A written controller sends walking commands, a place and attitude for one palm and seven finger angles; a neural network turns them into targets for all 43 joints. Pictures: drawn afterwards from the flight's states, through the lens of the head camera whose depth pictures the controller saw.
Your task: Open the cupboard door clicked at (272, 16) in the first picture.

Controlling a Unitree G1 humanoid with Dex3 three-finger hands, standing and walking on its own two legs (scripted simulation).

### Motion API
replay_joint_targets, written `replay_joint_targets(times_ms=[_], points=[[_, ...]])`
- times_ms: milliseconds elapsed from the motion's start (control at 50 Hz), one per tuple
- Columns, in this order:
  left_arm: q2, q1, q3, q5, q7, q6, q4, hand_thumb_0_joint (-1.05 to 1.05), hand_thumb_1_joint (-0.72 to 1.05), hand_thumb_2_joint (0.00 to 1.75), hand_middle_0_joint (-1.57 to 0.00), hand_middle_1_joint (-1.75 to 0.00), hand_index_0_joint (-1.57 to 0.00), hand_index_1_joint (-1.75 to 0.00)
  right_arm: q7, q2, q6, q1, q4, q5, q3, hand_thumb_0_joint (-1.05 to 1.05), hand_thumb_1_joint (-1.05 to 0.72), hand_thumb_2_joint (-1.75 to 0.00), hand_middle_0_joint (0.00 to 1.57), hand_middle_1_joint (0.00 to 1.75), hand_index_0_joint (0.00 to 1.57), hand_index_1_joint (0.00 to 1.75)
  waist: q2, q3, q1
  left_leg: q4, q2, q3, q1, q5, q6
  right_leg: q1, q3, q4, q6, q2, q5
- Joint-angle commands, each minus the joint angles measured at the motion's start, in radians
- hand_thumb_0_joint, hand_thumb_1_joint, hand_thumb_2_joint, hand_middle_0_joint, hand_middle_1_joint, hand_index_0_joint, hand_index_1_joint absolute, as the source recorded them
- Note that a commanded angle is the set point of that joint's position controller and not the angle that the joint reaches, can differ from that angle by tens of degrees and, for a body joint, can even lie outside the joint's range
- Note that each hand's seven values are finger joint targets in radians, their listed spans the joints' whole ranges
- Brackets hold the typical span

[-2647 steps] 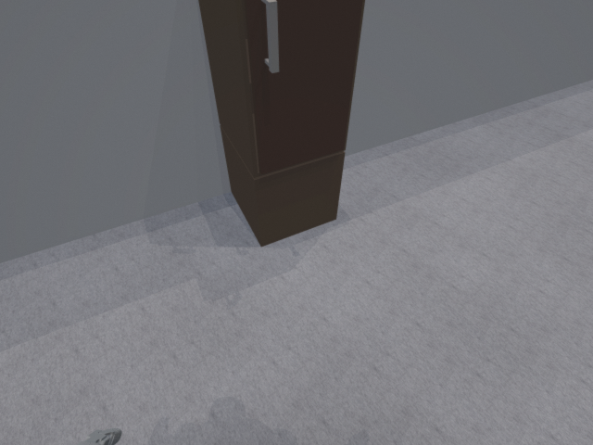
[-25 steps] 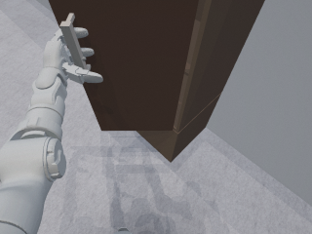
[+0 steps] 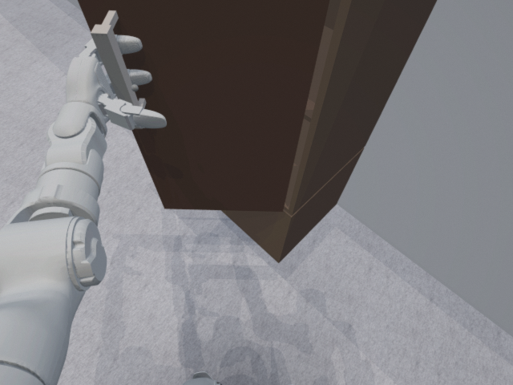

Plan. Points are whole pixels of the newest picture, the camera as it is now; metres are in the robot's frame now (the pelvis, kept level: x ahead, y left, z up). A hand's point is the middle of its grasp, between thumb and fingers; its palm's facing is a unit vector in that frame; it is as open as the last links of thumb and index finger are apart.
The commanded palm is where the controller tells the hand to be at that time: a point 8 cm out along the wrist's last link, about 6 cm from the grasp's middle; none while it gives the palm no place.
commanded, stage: close the thumb around the handle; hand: left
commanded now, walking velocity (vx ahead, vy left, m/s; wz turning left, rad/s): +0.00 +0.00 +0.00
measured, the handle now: (125, 75) +0.57 +0.16 +0.15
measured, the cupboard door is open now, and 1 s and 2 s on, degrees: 44 46 94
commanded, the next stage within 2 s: pull the door open along its arc in 0.70 s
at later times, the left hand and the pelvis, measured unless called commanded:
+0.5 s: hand (135, 89) +0.52 +0.14 +0.16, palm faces -0.05 -1.00 +0.01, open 7.5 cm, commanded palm +0.50 +0.19 +0.15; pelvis +0.01 +0.01 +0.00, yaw +0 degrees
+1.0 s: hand (134, 96) +0.51 +0.14 +0.16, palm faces -0.04 -1.00 +0.01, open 5.4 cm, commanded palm +0.47 +0.19 +0.15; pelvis +0.00 +0.00 +0.00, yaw -1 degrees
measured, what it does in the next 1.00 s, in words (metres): stands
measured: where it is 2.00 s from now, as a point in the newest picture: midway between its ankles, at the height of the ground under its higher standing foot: outside the picture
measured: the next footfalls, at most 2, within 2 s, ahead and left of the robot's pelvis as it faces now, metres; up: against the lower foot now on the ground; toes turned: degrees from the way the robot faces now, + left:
none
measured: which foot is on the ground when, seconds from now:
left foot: down 0.00-1.00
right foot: down 0.00-1.00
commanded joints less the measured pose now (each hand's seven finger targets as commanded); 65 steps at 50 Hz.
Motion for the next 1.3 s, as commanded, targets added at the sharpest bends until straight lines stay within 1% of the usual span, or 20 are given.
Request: replay_joint_targets(times_ms=[0, 40, 160, 280, 360, 380, 480, 580, 620, 640, 660, 700, 780, 800, 1040, 1160, 1220, 1240, 1260, 1280], points=[[0.217, -0.473, 0.027, -0.009, 0.004, -0.05, -0.212, 0.0, -0.44, 0.32, -0.3, -1.21, -0.3, -1.21, -0.013, -0.168, -0.011, 0.142, -0.06, -0.002, -0.064, 0.0, -0.9, -0.9, 0.2, 0.3, 0.2, 0.3, 0.007, -0.403, -0.015, -0.017, -0.009, -0.046, 0.423, 0.306, 0.027, -0.009, 0.038, -0.101, 0.039, -0.015, 0.449], [0.207, -0.454, 0.025, -0.011, 0.007, -0.057, -0.231, 0.0, -0.33, 0.37, -0.31, -1.22, -0.31, -1.22, -0.012, -0.164, -0.008, 0.145, -0.068, -0.003, -0.064, 0.0, -0.9, -0.9, 0.2, 0.3, 0.2, 0.3, 0.028, -0.418, -0.003, -0.015, -0.012, -0.046, 0.436, 0.338, 0.026, 0.008, 0.032, -0.093, 0.033, -0.015, 0.466], [0.209, -0.458, 0.031, -0.001, 0.016, -0.062, -0.268, 0.0, 0.0, 0.52, -0.34, -1.25, -0.34, -1.25, -0.008, -0.165, 0.001, 0.14, -0.069, -0.002, -0.068, 0.0, -0.9, -0.9, 0.2, 0.3, 0.2, 0.3, 0.03, -0.424, -0.002, -0.01, -0.004, -0.05, 0.477, 0.375, 0.021, -0.019, 0.026, -0.085, 0.032, -0.007, 0.478], [0.167, -0.52, -0.004, -0.009, 0.025, -0.088, -0.314, 0.0, 0.34, 0.66, -0.36, -1.29, -0.36, -1.29, -0.009, -0.161, -0.005, 0.135, -0.052, -0.005, -0.071, 0.0, -0.9, -0.9, 0.2, 0.3, 0.2, 0.3, 0.057, -0.428, -0.025, -0.008, 0.003, -0.068, 0.524, 0.364, 0.017, -0.065, 0.021, -0.088, 0.03, -0.002, 0.43], [0.188, -0.496, 0.023, -0.004, 0.028, -0.087, -0.306, 0.0, 0.56, 0.76, -0.38, -1.31, -0.38, -1.31, -0.007, -0.163, -0.007, 0.135, -0.049, -0.003, -0.072, 0.0, -0.9, -0.9, 0.2, 0.3, 0.2, 0.3, 0.068, -0.471, -0.006, -0.002, 0.004, -0.069, 0.55, 0.413, 0.014, -0.055, 0.019, -0.075, 0.026, -0.002, 0.457], [0.162, -0.483, 0.0, -0.005, 0.027, -0.082, -0.303, 0.0, 0.62, 0.78, -0.38, -1.32, -0.38, -1.32, -0.006, -0.158, -0.006, 0.131, -0.053, -0.004, -0.07, 0.0, -0.9, -0.9, 0.2, 0.3, 0.2, 0.3, 0.077, -0.456, -0.006, -0.003, 0.003, -0.073, 0.547, 0.42, 0.012, -0.056, 0.014, -0.075, 0.025, -0.003, 0.456], [0.149, -0.428, 0.0, -0.008, 0.033, -0.045, -0.243, 0.0, 0.9, 0.9, -0.4, -1.35, -0.4, -1.35, -0.005, -0.162, 0.003, 0.131, -0.064, -0.005, -0.067, 0.0, -0.9, -0.9, 0.2, 0.3, 0.2, 0.3, -0.002, -0.39, -0.006, -0.017, 0.002, -0.065, 0.487, 0.374, 0.016, -0.049, 0.011, -0.086, 0.03, -0.002, 0.44], [0.157, -0.472, -0.003, -0.005, 0.038, -0.058, -0.261, 0.0, 0.9, 0.9, -0.4, -1.35, -0.4, -1.35, -0.009, -0.162, 0.0, 0.127, -0.065, -0.005, -0.066, 0.0, -0.9, -0.9, 0.2, 0.3, 0.2, 0.3, 0.016, -0.379, -0.014, -0.02, 0.001, -0.065, 0.482, 0.335, 0.016, -0.056, 0.018, -0.092, 0.029, -0.006, 0.415], [0.121, -0.484, -0.031, -0.004, 0.037, -0.064, -0.257, 0.0, 0.9, 0.9, -0.4, -1.35, -0.4, -1.35, -0.007, -0.157, -0.006, 0.125, -0.061, -0.005, -0.066, 0.0, -0.9, -0.9, 0.2, 0.3, 0.2, 0.3, 0.033, -0.366, -0.022, -0.021, 0.002, -0.067, 0.492, 0.307, 0.015, -0.087, 0.016, -0.098, 0.029, -0.005, 0.374], [0.127, -0.499, -0.027, -0.011, 0.039, -0.07, -0.253, 0.0, 0.9, 0.9, -0.4, -1.35, -0.4, -1.35, -0.008, -0.158, -0.007, 0.135, -0.058, -0.008, -0.063, 0.0, -0.9, -0.9, 0.2, 0.3, 0.2, 0.3, 0.011, -0.355, -0.029, -0.019, 0.001, -0.069, 0.477, 0.301, 0.018, -0.075, 0.016, -0.102, 0.029, -0.008, 0.371], [0.179, -0.49, 0.016, -0.002, 0.041, -0.072, -0.247, 0.0, 0.9, 0.9, -0.4, -1.35, -0.4, -1.35, -0.009, -0.166, -0.007, 0.133, -0.053, -0.006, -0.067, 0.0, -0.9, -0.9, 0.2, 0.3, 0.2, 0.3, -0.007, -0.38, -0.018, -0.019, 0.001, -0.065, 0.471, 0.296, 0.019, -0.066, 0.023, -0.098, 0.032, -0.005, 0.382], [0.202, -0.487, 0.026, -0.009, 0.035, -0.07, -0.245, 0.0, 0.9, 0.9, -0.4, -1.35, -0.4, -1.35, -0.012, -0.168, -0.006, 0.132, -0.057, -0.004, -0.064, 0.0, -0.9, -0.9, 0.2, 0.3, 0.2, 0.3, 0.011, -0.398, -0.012, -0.027, -0.002, -0.062, 0.455, 0.29, 0.019, -0.032, 0.028, -0.099, 0.03, -0.01, 0.391], [0.156, -0.501, -0.01, -0.013, 0.025, -0.083, -0.295, 0.0, 0.9, 0.9, -0.4, -1.35, -0.4, -1.35, -0.011, -0.159, -0.013, 0.12, -0.059, -0.005, -0.066, 0.0, -0.9, -0.9, 0.2, 0.3, 0.2, 0.3, 0.061, -0.44, -0.012, -0.015, -0.003, -0.063, 0.508, 0.33, 0.017, -0.043, 0.025, -0.092, 0.029, -0.008, 0.414], [0.221, -0.519, 0.036, -0.008, 0.03, -0.084, -0.277, 0.0, 0.9, 0.9, -0.4, -1.35, -0.4, -1.35, -0.014, -0.167, -0.011, 0.132, -0.048, -0.005, -0.066, 0.0, -0.9, -0.9, 0.2, 0.3, 0.2, 0.3, 0.041, -0.43, -0.014, -0.013, 0.0, -0.063, 0.492, 0.32, 0.018, -0.04, 0.027, -0.096, 0.03, -0.008, 0.411], [0.149, -0.111, 0.032, -0.073, -0.013, -0.055, -0.46, 0.0, 0.9, 0.9, -0.4, -1.35, -0.4, -1.35, -0.014, -0.146, -0.001, 0.052, -0.147, 0.017, -0.066, 0.0, -0.9, -0.9, 0.2, 0.3, 0.2, 0.3, -0.024, -0.436, 0.086, -0.048, -0.019, -0.011, 0.459, 0.373, 0.03, 0.159, 0.033, -0.106, 0.033, -0.013, 0.582], [0.083, 0.196, 0.011, -0.103, -0.007, -0.001, -0.697, 0.0, 0.9, 0.9, -0.4, -1.35, -0.4, -1.35, -0.006, -0.127, -0.006, -0.042, -0.202, 0.035, -0.065, 0.0, -0.9, -0.9, 0.2, 0.3, 0.2, 0.3, -0.045, -0.361, 0.143, -0.08, -0.022, 0.01, 0.472, 0.389, 0.033, 0.223, 0.036, -0.119, 0.047, -0.025, 0.686], [0.031, 0.287, -0.029, -0.112, 0.005, 0.029, -0.849, 0.0, 0.9, 0.9, -0.4, -1.35, -0.4, -1.35, -0.004, -0.113, -0.011, -0.092, -0.227, 0.04, -0.06, 0.0, -0.9, -0.9, 0.2, 0.3, 0.2, 0.3, -0.065, -0.319, 0.149, -0.103, -0.021, 0.01, 0.484, 0.377, 0.033, 0.24, 0.033, -0.132, 0.051, -0.031, 0.68], [0.021, 0.29, 0.116, -0.164, 0.151, 0.059, -0.923, 0.0, 0.9, 0.9, -0.4, -1.35, -0.4, -1.35, -0.004, -0.077, -0.018, -0.134, -0.232, 0.036, -0.056, 0.0, -0.9, -0.9, 0.2, 0.3, 0.2, 0.3, -0.052, -0.315, 0.237, -0.106, -0.023, 0.02, 0.456, 0.391, 0.023, 0.269, 0.017, -0.144, 0.042, -0.029, 0.633], [-0.084, 0.348, 0.024, -0.136, 0.22, 0.092, -0.947, 0.0, 0.9, 0.9, -0.4, -1.35, -0.4, -1.35, 0.006, -0.069, -0.026, -0.158, -0.23, 0.032, -0.047, 0.0, -0.9, -0.9, 0.2, 0.3, 0.2, 0.3, -0.03, -0.271, 0.206, -0.123, -0.021, 0.018, 0.467, 0.372, 0.014, 0.245, 0.011, -0.145, 0.044, -0.027, 0.607], [-0.128, 0.383, 0.003, -0.13, 0.265, 0.112, -0.999, 0.0, 0.9, 0.9, -0.4, -1.35, -0.4, -1.35, 0.013, -0.068, -0.03, -0.168, -0.227, 0.031, -0.049, 0.0, -0.9, -0.9, 0.2, 0.3, 0.2, 0.3, -0.034, -0.261, 0.2, -0.129, -0.015, 0.011, 0.484, 0.363, 0.009, 0.22, -0.002, -0.149, 0.04, -0.022, 0.554]])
